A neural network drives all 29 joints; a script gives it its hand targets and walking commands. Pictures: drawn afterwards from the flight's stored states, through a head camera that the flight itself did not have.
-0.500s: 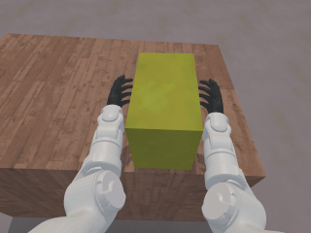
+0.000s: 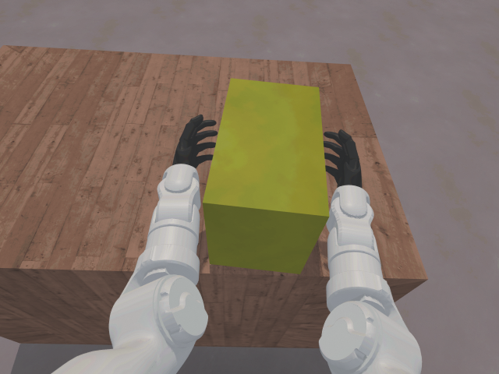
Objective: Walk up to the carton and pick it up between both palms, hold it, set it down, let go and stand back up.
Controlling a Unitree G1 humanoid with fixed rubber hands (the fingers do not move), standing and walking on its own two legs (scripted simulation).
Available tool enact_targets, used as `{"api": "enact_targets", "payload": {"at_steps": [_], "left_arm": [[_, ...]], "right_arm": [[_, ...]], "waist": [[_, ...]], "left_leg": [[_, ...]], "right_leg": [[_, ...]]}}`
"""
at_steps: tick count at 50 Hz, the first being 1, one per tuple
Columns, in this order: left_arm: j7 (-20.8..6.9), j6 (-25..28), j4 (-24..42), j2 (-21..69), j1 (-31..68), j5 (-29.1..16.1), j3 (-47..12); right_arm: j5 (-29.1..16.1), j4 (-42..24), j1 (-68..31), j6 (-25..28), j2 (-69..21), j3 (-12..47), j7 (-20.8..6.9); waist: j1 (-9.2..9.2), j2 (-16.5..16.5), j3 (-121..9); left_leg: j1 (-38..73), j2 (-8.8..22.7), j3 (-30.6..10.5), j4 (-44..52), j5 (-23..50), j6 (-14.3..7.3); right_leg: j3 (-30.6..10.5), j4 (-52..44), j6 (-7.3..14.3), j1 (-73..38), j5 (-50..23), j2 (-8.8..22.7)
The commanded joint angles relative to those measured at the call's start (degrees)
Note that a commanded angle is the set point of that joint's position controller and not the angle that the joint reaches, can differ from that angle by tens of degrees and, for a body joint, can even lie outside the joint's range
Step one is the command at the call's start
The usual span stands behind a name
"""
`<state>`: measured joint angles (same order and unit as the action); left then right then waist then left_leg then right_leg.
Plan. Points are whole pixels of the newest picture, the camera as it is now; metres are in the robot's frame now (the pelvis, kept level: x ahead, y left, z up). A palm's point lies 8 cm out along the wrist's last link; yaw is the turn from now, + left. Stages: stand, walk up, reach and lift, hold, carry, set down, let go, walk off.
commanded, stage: set down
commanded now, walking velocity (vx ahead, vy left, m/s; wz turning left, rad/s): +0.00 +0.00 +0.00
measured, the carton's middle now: (264, 174) +0.46 +0.02 +0.03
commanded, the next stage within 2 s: none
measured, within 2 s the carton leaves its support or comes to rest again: neither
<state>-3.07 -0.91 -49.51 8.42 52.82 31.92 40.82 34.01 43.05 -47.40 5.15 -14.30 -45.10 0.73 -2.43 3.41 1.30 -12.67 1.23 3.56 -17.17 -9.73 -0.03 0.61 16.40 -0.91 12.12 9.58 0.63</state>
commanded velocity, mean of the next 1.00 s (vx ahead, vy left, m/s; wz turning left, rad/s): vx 0.00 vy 0.00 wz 0.00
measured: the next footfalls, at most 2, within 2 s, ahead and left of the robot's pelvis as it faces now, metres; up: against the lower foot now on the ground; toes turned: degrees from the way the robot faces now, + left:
none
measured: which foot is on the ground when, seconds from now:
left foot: down 0.00-1.00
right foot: down 0.00-1.00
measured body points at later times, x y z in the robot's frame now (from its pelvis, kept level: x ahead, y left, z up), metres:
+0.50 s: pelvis +0.00 +0.00 +0.00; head +0.06 +0.02 +0.44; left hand +0.44 +0.15 +0.07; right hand +0.43 -0.11 +0.08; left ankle -0.02 +0.12 -0.75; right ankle -0.02 -0.12 -0.75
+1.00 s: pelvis -0.02 +0.00 -0.01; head +0.03 +0.02 +0.43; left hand +0.42 +0.21 +0.07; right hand +0.44 -0.13 +0.08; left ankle -0.02 +0.12 -0.75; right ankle -0.02 -0.12 -0.75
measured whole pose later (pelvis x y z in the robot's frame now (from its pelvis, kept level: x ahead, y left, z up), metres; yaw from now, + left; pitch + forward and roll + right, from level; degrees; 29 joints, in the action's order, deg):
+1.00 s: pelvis -0.02 +0.00 -0.01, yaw +1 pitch +16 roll -2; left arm 3.0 14.1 -84.5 -13.4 58.5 -6.8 4.4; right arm -9.6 78.4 -57.5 10.9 7.2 -4.6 6.7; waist -1.4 0.8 -11.4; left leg -32.9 3.3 1.2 -29.6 -12.4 1.0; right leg 2.7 23.9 0.2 29.4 10.2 -1.1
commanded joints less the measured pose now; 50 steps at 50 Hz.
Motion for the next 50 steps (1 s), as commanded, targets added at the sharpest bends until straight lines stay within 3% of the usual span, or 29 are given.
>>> {"api": "enact_targets", "payload": {"at_steps": [1, 3, 5, 8, 9, 10, 12, 13, 14, 16, 17, 18, 19, 20, 21, 25, 28, 30, 31, 32, 34, 39, 40, 45, 46, 47, 48, 49, 50], "left_arm": [[-2.7, 0.6, -0.8, 17.9, 22.6, 1.4, -8.9], [-3.1, 0.3, 0.7, 20.8, 23.0, 1.9, -9.5], [-2.7, -0.1, 1.2, 19.7, 22.0, 2.1, -9.2], [-2.8, -0.5, 2.8, 20.8, 20.5, 3.1, -8.7], [-3.1, -0.6, 3.1, 22.0, 21.3, 3.6, -7.6], [-3.1, -0.8, 3.3, 20.2, 20.5, 3.4, -7.6], [-3.2, -0.8, 3.9, 20.0, 20.3, 3.2, -8.1], [-2.9, -0.9, 3.8, 18.1, 19.9, 3.3, -7.5], [-2.4, -1.2, 3.6, 16.0, 19.5, 3.0, -7.4], [-1.4, -0.8, 3.2, 11.3, 19.2, 2.1, -6.7], [-0.3, -0.3, 3.0, 7.6, 18.9, 1.5, -6.3], [0.2, 0.1, 2.7, 5.8, 19.5, 0.8, -6.8], [1.7, 0.9, 1.7, 2.7, 19.6, -1.0, -8.0], [3.1, 1.6, 1.7, -2.6, 20.2, -2.5, -8.8], [4.3, 2.3, 0.9, -5.1, 21.1, -4.1, -10.1], [8.5, 5.8, -4.6, -11.3, 27.4, -13.6, -17.5], [10.6, 8.9, -12.6, -20.8, 31.0, -19.5, -17.3], [10.6, 11.2, -17.4, -23.5, 33.6, -23.2, -19.3], [10.4, 11.8, -19.7, -24.4, 34.9, -24.5, -20.6], [10.2, 12.3, -21.4, -24.9, 35.3, -25.8, -21.9], [9.7, 13.4, -23.0, -26.1, 35.3, -29.2, -25.0], [7.1, 15.1, -29.7, -25.4, 32.3, -35.5, -32.2], [6.7, 15.3, -29.6, -25.9, 29.7, -35.7, -31.8], [5.8, 16.9, -27.4, -25.9, 28.8, -38.2, -36.4], [6.0, 17.2, -26.5, -26.4, 29.7, -38.2, -35.7], [5.8, 17.3, -26.7, -26.2, 29.4, -38.5, -36.7], [6.1, 17.7, -25.5, -26.1, 30.8, -39.2, -37.4], [5.9, 18.0, -26.9, -27.2, 32.7, -40.1, -37.7], [6.3, 18.6, -23.5, -26.8, 31.9, -40.3, -38.4]], "right_arm": [[2.1, 6.1, -20.5, 0.2, -23.3, 13.9, -7.3], [3.5, 5.0, -21.7, 0.2, -25.8, 12.6, -7.5], [2.5, 4.9, -21.0, 0.3, -23.8, 13.1, -7.5], [3.5, 5.7, -19.2, 0.1, -24.4, 12.6, -7.5], [4.4, 5.3, -19.5, -0.3, -26.6, 12.3, -7.5], [3.4, 4.0, -18.8, -0.4, -25.2, 13.3, -7.4], [3.6, 3.7, -18.6, -0.5, -24.1, 12.7, -7.1], [3.0, 3.9, -18.2, -0.3, -22.9, 12.9, -6.8], [2.0, 3.1, -18.7, -0.2, -19.4, 12.8, -6.5], [1.3, 2.8, -17.5, -0.1, -15.8, 12.6, -5.0], [-0.2, 3.3, -17.4, -0.1, -12.1, 12.8, -4.3], [-0.9, 3.9, -17.1, 0.0, -10.0, 12.6, -3.4], [-3.3, 4.0, -18.7, 0.5, -6.8, 13.6, -2.4], [-4.7, 5.7, -17.6, 0.7, -1.3, 13.5, -1.2], [-6.9, 4.9, -20.0, 1.1, 1.1, 15.1, -0.2], [-16.2, 10.0, -25.0, 2.1, 8.4, 20.3, 2.8], [-22.2, 10.6, -28.9, 2.3, 13.1, 25.6, 5.0], [-25.7, 12.5, -31.1, 2.2, 14.7, 29.1, 5.6], [-27.7, 14.2, -32.2, 2.2, 16.1, 29.8, 6.2], [-28.8, 16.2, -32.8, 2.0, 17.2, 30.5, 6.4], [-32.7, 16.4, -33.8, 2.5, 18.4, 33.1, 6.6], [-38.5, 22.7, -33.9, 4.6, 22.7, 37.6, 6.6], [-39.4, 22.7, -32.3, 5.4, 23.6, 38.7, 6.6], [-42.7, 27.7, -31.3, 7.8, 28.4, 39.4, 6.2], [-43.3, 27.1, -33.3, 8.2, 29.2, 40.0, 6.1], [-43.8, 28.1, -32.5, 8.5, 29.3, 40.5, 6.1], [-44.7, 27.9, -33.7, 8.6, 29.8, 40.7, 5.9], [-44.9, 28.2, -35.1, 8.3, 29.8, 41.2, 5.9], [-45.4, 28.1, -34.1, 8.5, 29.7, 41.1, 5.8]], "waist": [[-1.52, -3.0, -21.2], [-0.71, -3.9, -20.8], [-1.26, -5.0, -20.9], [-1.02, -4.8, -19.7], [-1.29, -2.8, -19.0], [-1.48, -3.0, -19.3], [-0.66, -2.9, -19.4], [-1.69, -3.6, -18.7], [-1.48, -4.4, -18.9], [-0.89, -2.6, -19.8], [-1.84, -3.0, -20.0], [-1.07, -3.2, -20.2], [-1.59, -4.0, -20.8], [-0.7, -5.1, -21.3], [-1.49, -5.1, -22.4], [-0.97, -6.2, -33.2], [-3.38, -3.0, -43.0], [-3.28, -3.2, -47.0], [-2.22, -3.2, -46.7], [-1.4, -3.2, -46.5], [-1.85, -3.7, -49.0], [0.39, -4.7, -45.2], [-0.06, -3.5, -44.0], [2.53, -7.1, -41.8], [1.14, -7.3, -42.4], [2.29, -6.3, -41.1], [2.04, -7.7, -41.3], [2.09, -6.9, -40.6], [2.14, -8.0, -43.3]], "left_leg": [[7.1, -0.6, 5.9, -0.6, 22.5, 0.1], [8.1, -0.5, 5.6, -0.6, 24.0, 0.3], [10.4, -0.3, 5.5, -1.4, 26.4, 0.8], [11.3, -0.2, 5.5, -1.8, 27.8, 0.5], [9.4, -0.5, 6.0, -1.0, 25.1, -0.1], [8.9, -0.9, 6.0, -0.9, 24.0, -0.2], [8.7, -0.6, 5.5, -0.3, 24.3, -0.3], [8.7, -0.6, 5.9, -0.9, 25.5, -0.3], [9.4, -0.5, 5.4, -1.0, 25.9, 0.0], [8.2, -0.7, 5.6, -0.9, 23.8, -0.5], [6.3, -0.6, 5.7, -0.8, 23.6, -0.4], [5.5, -0.5, 5.5, -0.6, 23.7, -0.4], [5.1, -0.5, 5.5, -1.0, 25.1, 0.2], [5.9, -0.1, 4.7, -1.5, 25.2, 0.6], [6.4, 0.1, 4.3, -2.1, 26.4, 0.7], [2.2, -0.5, 3.3, -5.7, 25.8, 1.9], [-9.3, -1.5, 3.2, -6.7, 19.4, 0.9], [-14.3, -1.5, 2.7, -7.2, 18.8, 1.2], [-15.2, -1.4, 2.7, -7.8, 19.0, 1.5], [-16.0, -1.2, 3.0, -8.0, 18.0, 1.6], [-14.1, -0.7, 2.1, -9.1, 20.0, 2.1], [-10.7, -0.2, 0.8, -11.3, 23.7, 3.9], [-10.5, -0.2, 0.6, -11.3, 23.4, 3.9], [-3.0, 0.1, -0.2, -13.5, 28.0, 5.7], [-2.2, 0.1, 0.3, -14.0, 29.0, 6.0], [-2.1, 0.3, -0.4, -14.0, 28.6, 5.7], [-2.8, 0.1, -0.5, -13.9, 27.8, 5.9], [-4.4, -0.3, -0.3, -14.0, 24.6, 5.4], [-3.8, -0.3, -0.1, -13.9, 24.6, 5.5]], "right_leg": [[5.7, 1.4, -2.7, -11.3, -12.5, -2.1], [5.9, 0.6, -2.8, -8.8, -11.4, -2.0], [6.2, 0.3, -2.5, -7.0, -10.0, -2.5], [6.3, 0.8, -2.7, -6.3, -10.7, -2.5], [6.1, 0.2, -3.0, -8.4, -10.5, -2.1], [5.8, 0.4, -3.3, -9.2, -11.5, -2.1], [5.7, 0.7, -3.4, -9.4, -11.6, -2.2], [5.6, 1.0, -3.4, -8.8, -12.1, -2.1], [5.6, 0.8, -3.3, -8.2, -10.7, -2.2], [5.1, 1.0, -3.5, -9.7, -12.7, -2.0], [4.7, 1.4, -3.5, -10.0, -12.9, -2.0], [4.7, 1.7, -3.5, -10.5, -13.7, -1.9], [4.4, 1.8, -3.5, -9.3, -13.1, -2.1], [4.7, 1.7, -3.1, -8.2, -11.5, -2.3], [4.2, 1.4, -2.5, -6.2, -10.6, -2.5], [2.5, 3.6, -1.3, -3.9, -16.1, -3.1], [-0.5, 7.7, -1.3, -10.6, -24.8, -2.2], [-1.4, 10.2, -1.5, -13.9, -29.3, -1.6], [-1.3, 11.0, -1.7, -13.7, -29.6, -1.6], [-1.2, 11.2, -1.6, -13.1, -28.7, -1.5], [-1.0, 11.9, -1.4, -11.7, -29.1, -1.9], [0.2, 11.4, -0.5, -5.1, -25.7, -2.9], [0.3, 11.4, -0.6, -5.8, -25.9, -3.1], [2.6, 8.8, 0.6, 3.9, -18.0, -4.5], [2.7, 8.8, 0.6, 4.5, -18.3, -4.7], [3.1, 8.5, 0.4, 6.2, -17.3, -4.8], [3.0, 8.2, 0.8, 6.8, -15.4, -4.5], [2.7, 8.1, 0.8, 7.1, -13.6, -4.3], [2.7, 8.1, 1.0, 6.9, -13.9, -4.2]]}}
